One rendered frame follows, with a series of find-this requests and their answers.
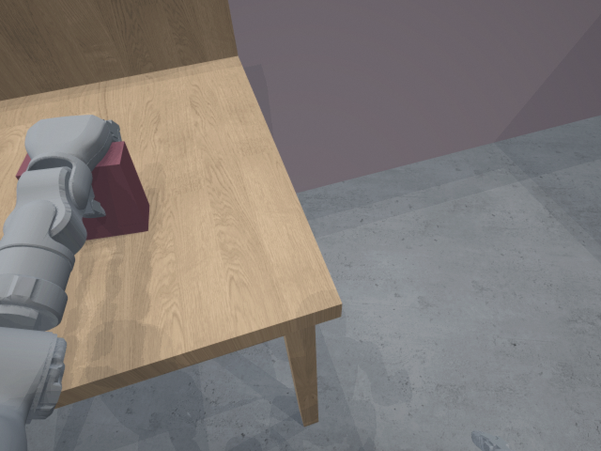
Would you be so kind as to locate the table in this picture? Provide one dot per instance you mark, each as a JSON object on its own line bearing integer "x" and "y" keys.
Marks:
{"x": 229, "y": 260}

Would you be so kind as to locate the left robot hand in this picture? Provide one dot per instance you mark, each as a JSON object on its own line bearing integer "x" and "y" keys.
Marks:
{"x": 86, "y": 137}

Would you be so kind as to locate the left robot upper arm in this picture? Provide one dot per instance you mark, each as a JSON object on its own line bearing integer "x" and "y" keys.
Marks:
{"x": 31, "y": 372}

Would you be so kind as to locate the right robot hand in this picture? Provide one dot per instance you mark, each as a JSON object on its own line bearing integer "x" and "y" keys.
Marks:
{"x": 488, "y": 442}

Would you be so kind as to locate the robot left forearm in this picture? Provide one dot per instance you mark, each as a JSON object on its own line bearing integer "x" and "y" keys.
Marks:
{"x": 41, "y": 237}

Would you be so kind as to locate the sponge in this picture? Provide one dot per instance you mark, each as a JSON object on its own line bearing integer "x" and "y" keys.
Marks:
{"x": 117, "y": 187}

